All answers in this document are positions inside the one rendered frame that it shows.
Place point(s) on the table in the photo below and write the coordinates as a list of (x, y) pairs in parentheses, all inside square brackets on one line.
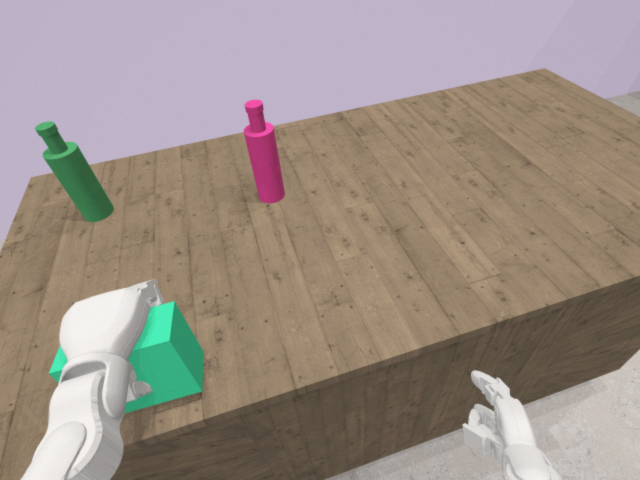
[(493, 226)]

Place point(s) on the sponge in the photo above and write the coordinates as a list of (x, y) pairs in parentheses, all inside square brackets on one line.
[(167, 356)]

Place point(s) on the robot right hand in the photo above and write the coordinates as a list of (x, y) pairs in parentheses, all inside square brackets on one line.
[(490, 432)]

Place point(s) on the robot right forearm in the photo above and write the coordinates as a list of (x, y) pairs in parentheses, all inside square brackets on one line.
[(526, 462)]

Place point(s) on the robot left forearm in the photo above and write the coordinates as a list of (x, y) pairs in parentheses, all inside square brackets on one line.
[(83, 440)]

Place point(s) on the robot left hand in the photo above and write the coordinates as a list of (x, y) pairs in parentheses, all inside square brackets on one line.
[(111, 322)]

